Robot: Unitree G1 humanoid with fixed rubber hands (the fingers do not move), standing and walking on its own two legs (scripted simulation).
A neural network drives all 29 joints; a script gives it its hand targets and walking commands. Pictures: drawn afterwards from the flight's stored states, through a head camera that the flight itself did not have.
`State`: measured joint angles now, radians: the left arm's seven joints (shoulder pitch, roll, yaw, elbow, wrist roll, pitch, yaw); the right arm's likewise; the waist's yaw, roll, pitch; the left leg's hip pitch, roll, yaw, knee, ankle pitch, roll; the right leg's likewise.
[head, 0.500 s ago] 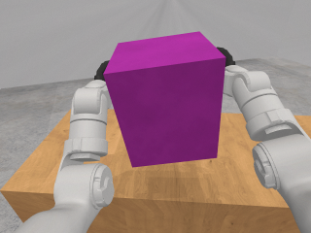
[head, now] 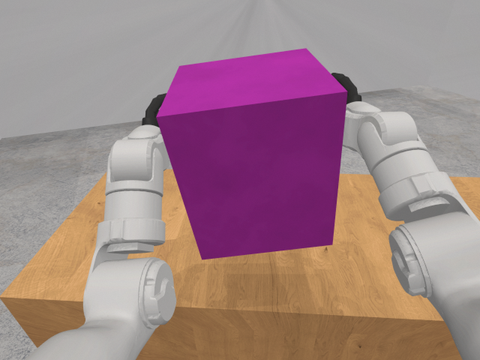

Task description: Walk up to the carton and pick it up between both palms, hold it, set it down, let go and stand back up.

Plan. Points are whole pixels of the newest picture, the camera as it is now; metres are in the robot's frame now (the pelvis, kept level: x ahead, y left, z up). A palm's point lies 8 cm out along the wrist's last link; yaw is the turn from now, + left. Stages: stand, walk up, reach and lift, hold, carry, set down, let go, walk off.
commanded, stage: hold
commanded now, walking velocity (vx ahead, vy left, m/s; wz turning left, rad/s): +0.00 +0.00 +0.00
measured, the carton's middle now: (254, 153) +0.37 -0.01 +0.25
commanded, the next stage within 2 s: none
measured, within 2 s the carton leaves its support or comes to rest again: neither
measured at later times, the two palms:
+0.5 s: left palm (151, 139) +0.37 +0.15 +0.28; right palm (344, 114) +0.38 -0.15 +0.31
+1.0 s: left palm (154, 138) +0.38 +0.15 +0.28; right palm (345, 117) +0.38 -0.15 +0.30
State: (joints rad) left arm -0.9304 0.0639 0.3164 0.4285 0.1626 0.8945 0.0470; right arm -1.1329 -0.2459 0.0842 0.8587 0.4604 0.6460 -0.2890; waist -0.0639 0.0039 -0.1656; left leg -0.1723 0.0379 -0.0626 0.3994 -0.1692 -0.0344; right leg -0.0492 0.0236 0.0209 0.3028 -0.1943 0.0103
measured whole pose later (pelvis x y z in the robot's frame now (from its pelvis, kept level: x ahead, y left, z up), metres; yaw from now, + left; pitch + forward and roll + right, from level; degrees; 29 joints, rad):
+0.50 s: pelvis +0.00 +0.00 +0.00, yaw +0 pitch -2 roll -1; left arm -0.95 0.08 0.32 0.47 0.16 0.89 0.04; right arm -1.16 -0.24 0.06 0.89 0.45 0.65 -0.29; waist -0.06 -0.01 -0.18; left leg -0.19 0.04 -0.07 0.40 -0.16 -0.04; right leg -0.07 0.03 0.02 0.30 -0.19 0.01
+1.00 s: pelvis +0.00 +0.00 +0.00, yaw +0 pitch -2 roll -1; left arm -0.93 0.07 0.32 0.44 0.15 0.89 0.05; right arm -1.14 -0.25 0.09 0.85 0.47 0.67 -0.30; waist -0.05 0.01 -0.18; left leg -0.18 0.04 -0.07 0.39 -0.17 -0.04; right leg -0.06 0.03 0.03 0.30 -0.20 0.01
